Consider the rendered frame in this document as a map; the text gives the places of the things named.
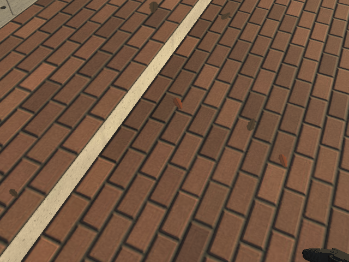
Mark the robot right hand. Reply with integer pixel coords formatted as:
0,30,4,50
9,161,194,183
302,248,349,262

